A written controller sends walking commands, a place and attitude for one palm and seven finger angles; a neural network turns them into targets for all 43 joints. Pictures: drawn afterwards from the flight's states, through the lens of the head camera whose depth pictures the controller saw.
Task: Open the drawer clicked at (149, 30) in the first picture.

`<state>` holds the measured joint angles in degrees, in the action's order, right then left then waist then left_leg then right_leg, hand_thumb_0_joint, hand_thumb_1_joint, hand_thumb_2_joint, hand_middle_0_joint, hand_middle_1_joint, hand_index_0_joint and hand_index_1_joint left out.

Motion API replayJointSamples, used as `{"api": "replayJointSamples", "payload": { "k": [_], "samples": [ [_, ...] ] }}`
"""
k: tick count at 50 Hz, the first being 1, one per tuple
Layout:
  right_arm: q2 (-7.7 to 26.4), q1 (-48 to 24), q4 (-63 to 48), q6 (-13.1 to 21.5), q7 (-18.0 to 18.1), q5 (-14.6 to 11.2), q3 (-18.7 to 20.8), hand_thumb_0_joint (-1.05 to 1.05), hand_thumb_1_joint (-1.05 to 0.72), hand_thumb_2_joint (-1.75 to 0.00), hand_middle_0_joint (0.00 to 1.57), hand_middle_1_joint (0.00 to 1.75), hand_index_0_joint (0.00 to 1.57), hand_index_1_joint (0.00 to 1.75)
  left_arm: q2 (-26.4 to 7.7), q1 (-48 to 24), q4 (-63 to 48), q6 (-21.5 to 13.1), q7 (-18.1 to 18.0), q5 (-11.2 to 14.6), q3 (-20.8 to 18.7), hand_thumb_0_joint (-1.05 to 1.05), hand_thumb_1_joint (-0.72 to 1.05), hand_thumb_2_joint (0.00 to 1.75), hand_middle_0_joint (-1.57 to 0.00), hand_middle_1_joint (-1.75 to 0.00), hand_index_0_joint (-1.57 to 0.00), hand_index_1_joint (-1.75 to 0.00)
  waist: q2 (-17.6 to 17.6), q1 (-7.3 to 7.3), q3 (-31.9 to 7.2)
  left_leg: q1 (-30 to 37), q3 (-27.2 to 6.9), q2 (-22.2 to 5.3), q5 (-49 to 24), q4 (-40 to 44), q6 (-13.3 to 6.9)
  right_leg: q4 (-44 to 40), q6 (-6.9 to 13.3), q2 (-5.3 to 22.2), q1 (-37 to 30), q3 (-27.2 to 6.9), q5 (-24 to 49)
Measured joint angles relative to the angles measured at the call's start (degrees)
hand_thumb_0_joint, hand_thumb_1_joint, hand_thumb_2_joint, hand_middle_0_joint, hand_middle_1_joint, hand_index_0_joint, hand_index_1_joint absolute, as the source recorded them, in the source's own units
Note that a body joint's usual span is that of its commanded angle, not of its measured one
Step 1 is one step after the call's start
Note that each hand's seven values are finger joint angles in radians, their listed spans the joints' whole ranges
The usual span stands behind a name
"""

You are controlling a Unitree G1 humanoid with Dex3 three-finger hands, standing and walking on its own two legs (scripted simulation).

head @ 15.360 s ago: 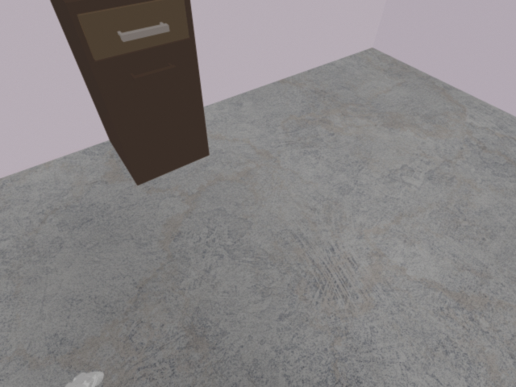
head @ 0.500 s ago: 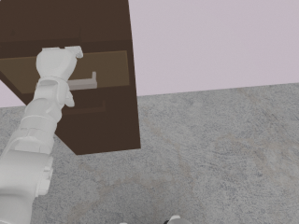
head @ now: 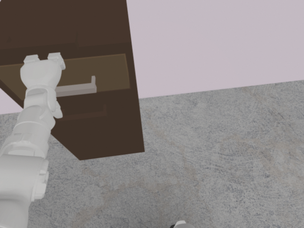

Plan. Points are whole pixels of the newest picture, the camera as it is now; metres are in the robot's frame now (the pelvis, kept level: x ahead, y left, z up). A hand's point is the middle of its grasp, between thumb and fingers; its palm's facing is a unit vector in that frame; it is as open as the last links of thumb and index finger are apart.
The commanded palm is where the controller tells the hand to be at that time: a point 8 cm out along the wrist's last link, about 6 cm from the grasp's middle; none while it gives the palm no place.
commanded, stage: move the hooked fingers above the handle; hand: left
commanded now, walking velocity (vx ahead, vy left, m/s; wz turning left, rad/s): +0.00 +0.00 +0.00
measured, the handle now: (67, 86) +0.54 +0.26 +0.01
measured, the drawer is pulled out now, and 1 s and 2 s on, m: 0.00 0.00 0.00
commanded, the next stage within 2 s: lower the fingers behind the handle in 0.50 s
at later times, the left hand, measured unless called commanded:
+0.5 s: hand (60, 85) +0.49 +0.24 +0.08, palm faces -0.03 +0.02 -1.00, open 13.7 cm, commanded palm +0.46 +0.25 +0.12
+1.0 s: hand (61, 98) +0.48 +0.25 +0.03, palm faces -0.07 +0.00 -1.00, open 13.8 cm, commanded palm +0.46 +0.25 +0.09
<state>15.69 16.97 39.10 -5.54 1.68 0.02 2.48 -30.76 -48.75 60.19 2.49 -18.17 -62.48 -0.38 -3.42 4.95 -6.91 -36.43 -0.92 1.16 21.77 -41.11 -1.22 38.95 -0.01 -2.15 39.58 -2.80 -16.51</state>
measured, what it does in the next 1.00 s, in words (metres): stands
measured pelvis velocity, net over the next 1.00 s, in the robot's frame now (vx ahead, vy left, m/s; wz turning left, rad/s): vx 0.00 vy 0.00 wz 0.01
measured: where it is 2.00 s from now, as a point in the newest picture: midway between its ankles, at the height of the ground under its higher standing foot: outside the picture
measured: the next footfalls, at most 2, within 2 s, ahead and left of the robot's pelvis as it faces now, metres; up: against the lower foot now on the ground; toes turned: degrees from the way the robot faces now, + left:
none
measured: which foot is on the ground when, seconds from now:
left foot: down 0.00-1.00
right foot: down 0.00-1.00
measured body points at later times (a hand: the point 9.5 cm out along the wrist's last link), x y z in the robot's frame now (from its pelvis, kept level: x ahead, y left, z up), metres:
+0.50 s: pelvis +0.00 +0.00 +0.00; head +0.08 -0.03 +0.45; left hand +0.48 +0.24 +0.13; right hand +0.05 -0.27 -0.14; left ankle -0.03 +0.11 -0.71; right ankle +0.01 -0.12 -0.71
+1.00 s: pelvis +0.00 +0.00 -0.01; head +0.10 -0.01 +0.43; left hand +0.47 +0.25 +0.08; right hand +0.03 -0.28 -0.14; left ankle -0.03 +0.11 -0.71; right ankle +0.01 -0.12 -0.71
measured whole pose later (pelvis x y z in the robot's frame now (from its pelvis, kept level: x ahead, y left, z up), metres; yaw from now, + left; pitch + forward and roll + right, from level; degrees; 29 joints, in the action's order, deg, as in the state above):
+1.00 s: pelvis +0.00 +0.00 -0.01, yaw +1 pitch +19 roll -1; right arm 15.3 18.4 40.3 -4.1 1.9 0.3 2.9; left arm -29.7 -48.9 63.3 0.7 -17.1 -62.1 0.7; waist -3.0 5.9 -7.2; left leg -40.2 -2.0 0.9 22.4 -43.7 -1.0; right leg 40.6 0.3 -2.3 42.6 -1.5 -17.0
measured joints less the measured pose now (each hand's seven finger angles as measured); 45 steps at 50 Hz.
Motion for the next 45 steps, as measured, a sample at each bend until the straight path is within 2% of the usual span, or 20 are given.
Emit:
{"api": "replayJointSamples", "payload": {
  "k": [2,4,7,9,11,13,15,17,19,22,25,27,29,33,36,38,41,45],
  "samples": [
    [-0.11,0.46,-0.39,-0.24,-0.04,-0.49,0.16,0.00,-0.91,-0.90,0.20,0.29,0.21,0.30,-0.22,0.97,0.88,2.55,2.65,1.24,1.13,0.00,-0.49,0.30,-0.32,-1.20,-0.31,-1.20,-0.57,-0.64,0.10,0.75,0.15,-0.04,-0.36,0.98,-0.11,-0.93,-0.08,-0.01,-0.71,-0.18,0.37],
    [-0.39,1.26,-0.36,-0.33,0.30,-0.77,0.33,0.00,-0.91,-0.90,0.20,0.29,0.21,0.30,0.32,2.61,-0.47,2.77,6.24,3.22,2.92,0.00,-0.49,0.30,-0.32,-1.20,-0.31,-1.20,-0.86,-1.26,0.24,2.04,-0.21,0.02,-0.67,1.98,-0.18,-2.07,-0.13,0.10,-2.21,0.14,0.59],
    [-1.01,2.19,0.21,-0.09,1.50,-0.74,0.28,0.00,-0.91,-0.90,0.20,0.29,0.21,0.30,1.69,4.54,-4.52,-1.16,10.66,4.96,5.55,0.00,-0.49,0.30,-0.32,-1.20,-0.32,-1.20,-0.36,-1.75,0.67,4.02,-1.27,0.26,-0.83,2.79,-0.16,-3.10,-0.07,0.43,-4.66,1.16,0.44],
    [-1.36,2.33,0.55,0.29,2.24,-0.63,0.19,0.00,-0.91,-0.90,0.21,0.29,0.21,0.30,2.57,4.74,-7.05,-5.13,11.47,4.65,6.84,0.00,-0.49,0.30,-0.32,-1.20,-0.32,-1.20,0.36,-1.69,0.89,4.54,-2.00,0.42,-0.69,2.58,-0.04,-3.07,0.05,0.62,-5.50,1.89,0.11],
    [-1.52,2.02,0.70,0.78,2.57,-0.50,0.14,0.00,-0.91,-0.90,0.21,0.30,0.21,0.30,3.27,3.89,-8.27,-8.65,10.05,3.26,7.00,0.00,-0.49,0.30,-0.32,-1.20,-0.32,-1.20,1.07,-1.29,0.83,4.05,-2.45,0.51,-0.37,1.79,0.10,-2.42,0.20,0.70,-5.20,2.37,-0.27],
    [-1.43,1.27,0.63,1.22,2.46,-0.28,-0.01,0.00,-0.91,-0.90,0.21,0.30,0.21,0.30,3.48,2.33,-8.00,-10.49,7.08,1.66,5.75,0.00,-0.49,0.30,-0.32,-1.20,-0.32,-1.20,1.53,-0.57,0.64,2.81,-2.52,0.50,0.02,0.68,0.22,-1.38,0.33,0.66,-3.97,2.47,-0.63],
    [-1.14,0.38,0.38,1.51,1.97,0.05,-0.19,0.00,-0.91,-0.90,0.21,0.29,0.21,0.30,3.02,0.32,-6.42,-9.72,3.54,0.37,3.86,0.00,-0.49,0.30,-0.32,-1.20,-0.32,-1.20,1.56,0.28,0.43,1.19,-2.25,0.43,0.35,-0.38,0.27,-0.28,0.40,0.55,-2.23,2.25,-0.84],
    [-0.76,-0.33,0.03,1.49,1.28,0.39,-0.31,0.00,-0.91,-0.90,0.20,0.29,0.21,0.30,2.09,-1.66,-3.97,-6.58,0.66,-0.31,2.25,0.00,-0.49,0.30,-0.32,-1.20,-0.32,-1.20,1.18,0.83,0.37,-0.20,-1.73,0.34,0.53,-1.05,0.25,0.52,0.33,0.41,-0.59,1.77,-0.88],
    [-0.39,-0.32,-0.13,1.02,0.70,0.44,-0.30,0.00,-0.91,-0.90,0.20,0.29,0.21,0.30,2.07,-2.28,-2.80,-5.35,-0.94,-0.20,1.90,0.00,-0.49,0.30,-0.35,-1.24,-0.33,-1.22,0.60,0.44,0.15,-0.80,-1.05,0.21,0.49,-1.01,0.16,0.70,0.16,0.26,0.33,1.09,-0.71],
    [-0.13,0.15,0.06,-0.30,0.20,-0.07,-0.51,0.00,-0.91,-0.90,0.20,0.29,0.21,0.30,3.24,-1.96,-1.87,-1.33,0.21,0.24,2.07,0.00,-0.49,0.30,-0.37,-1.25,-0.34,-1.26,-0.33,-0.41,-0.46,0.03,-0.12,-0.01,0.14,0.15,0.03,-0.05,0.02,0.03,-0.01,0.15,-0.23],
    [-0.44,0.37,-0.04,-1.74,0.57,-0.84,-1.16,0.00,-0.91,-0.90,0.20,0.29,0.21,0.30,2.39,-0.87,1.46,2.26,3.83,1.22,1.24,0.00,-0.49,0.30,-0.36,-1.24,-0.34,-1.25,-0.76,-0.12,-0.79,2.00,0.64,-0.27,-0.33,1.85,0.02,-1.20,0.01,-0.23,-1.47,-0.64,0.25],
    [-0.79,0.79,-0.49,-1.88,1.15,-1.38,-1.43,0.00,-0.91,-0.90,0.20,0.29,0.21,0.30,1.15,0.33,2.64,2.68,6.34,1.88,0.94,0.00,-0.49,0.30,-0.35,-1.23,-0.33,-1.24,-0.70,0.19,-0.28,3.28,0.74,-0.42,-0.62,2.74,0.09,-1.92,0.10,-0.36,-2.65,-0.74,0.50],
    [-1.09,1.47,-1.00,-1.46,1.86,-1.66,-1.40,0.00,-0.91,-0.90,0.20,0.29,0.21,0.30,-0.09,1.80,1.93,0.99,8.67,2.41,1.07,0.00,-0.49,0.30,-0.34,-1.22,-0.33,-1.23,-0.38,0.26,0.53,4.07,0.43,-0.52,-0.89,3.22,0.19,-2.55,0.26,-0.43,-3.60,-0.44,0.75],
    [-1.23,3.11,-1.12,-0.05,2.98,-1.34,-0.43,0.00,-0.91,-0.90,0.21,0.30,0.21,0.30,-1.36,4.05,-2.79,-6.06,10.75,1.94,2.43,0.00,-0.49,0.30,-0.33,-1.21,-0.32,-1.22,0.67,-0.38,1.55,3.54,-0.89,-0.41,-1.02,2.62,0.45,-2.58,0.56,-0.23,-3.80,0.89,0.75],
    [-0.73,3.67,-0.25,0.88,3.05,-0.66,0.62,0.00,-0.91,-0.90,0.21,0.30,0.21,0.30,-0.94,4.52,-6.09,-11.06,8.99,1.30,2.74,0.00,-0.49,0.30,-0.33,-1.21,-0.32,-1.21,1.17,-0.91,1.42,1.70,-1.82,-0.17,-0.57,0.94,0.59,-1.42,0.66,0.01,-2.48,1.85,0.22],
    [-0.26,3.50,0.44,1.23,2.75,-0.20,1.12,0.00,-0.91,-0.90,0.21,0.30,0.21,0.30,-0.43,4.34,-6.66,-12.58,6.44,0.94,2.28,0.00,-0.49,0.30,-0.33,-1.21,-0.32,-1.21,1.30,-0.91,0.87,0.15,-2.09,-0.03,-0.09,-0.41,0.60,-0.23,0.66,0.12,-1.09,2.16,-0.28],
    [0.28,2.73,1.32,1.71,1.77,0.31,1.52,0.00,-0.91,-0.90,0.20,0.29,0.21,0.30,0.42,2.82,-4.65,-11.29,2.12,0.51,1.87,0.00,-0.49,0.30,-0.32,-1.21,-0.32,-1.21,1.30,-0.46,0.01,-2.16,-2.24,0.13,0.56,-2.25,0.56,1.45,0.61,0.22,1.11,2.36,-0.90],
    [0.45,1.56,1.52,1.75,0.43,0.54,1.23,0.00,-0.91,-0.90,0.20,0.29,0.21,0.30,1.07,0.71,-0.22,-5.89,-1.08,-0.20,1.27,0.00,-0.49,0.30,-0.32,-1.21,-0.32,-1.20,0.92,0.33,-0.49,-4.03,-1.83,0.06,0.89,-3.32,0.43,2.42,0.45,0.11,3.09,1.99,-1.01]
  ]
}}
